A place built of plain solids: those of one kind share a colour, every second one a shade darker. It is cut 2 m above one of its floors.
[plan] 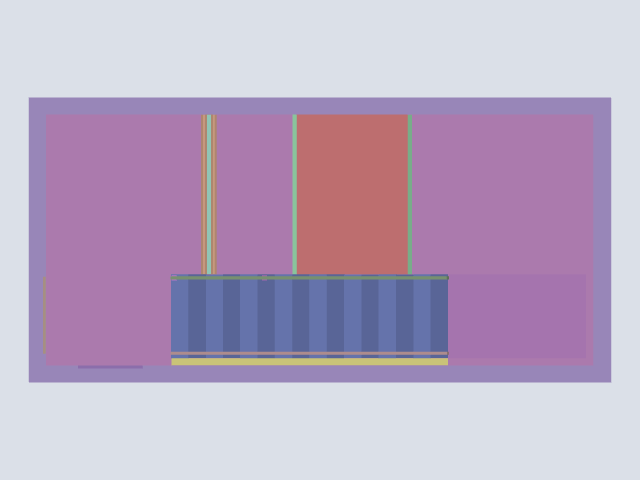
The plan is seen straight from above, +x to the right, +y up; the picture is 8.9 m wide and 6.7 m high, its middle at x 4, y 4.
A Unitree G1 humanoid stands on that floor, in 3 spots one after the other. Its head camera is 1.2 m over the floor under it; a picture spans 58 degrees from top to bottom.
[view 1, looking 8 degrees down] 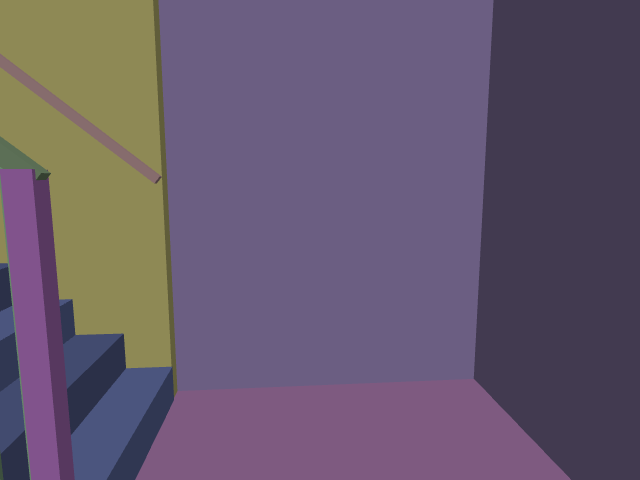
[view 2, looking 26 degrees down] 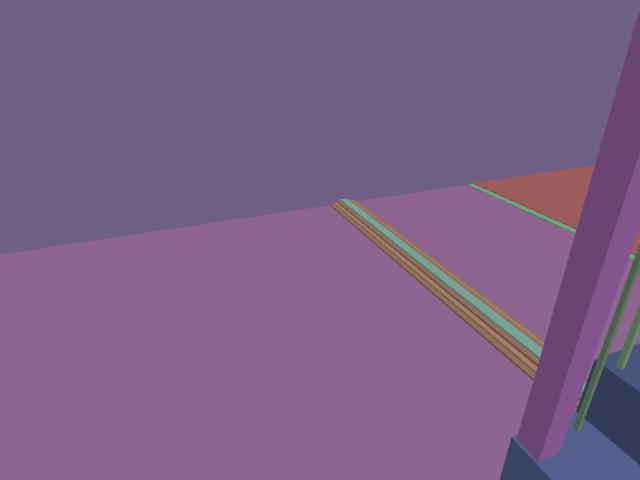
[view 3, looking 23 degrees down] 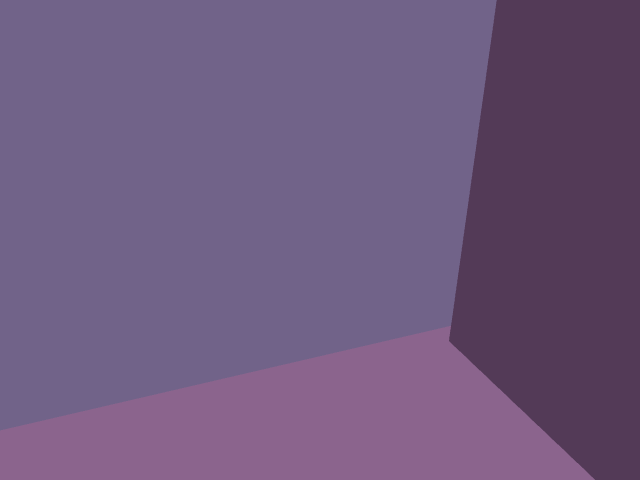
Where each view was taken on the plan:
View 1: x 1.32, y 4.64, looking -95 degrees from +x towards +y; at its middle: wall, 2.42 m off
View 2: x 1.12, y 2.95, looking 68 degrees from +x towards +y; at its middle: floor_slab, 2.74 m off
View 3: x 6.38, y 4.64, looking -20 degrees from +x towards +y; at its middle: wall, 1.66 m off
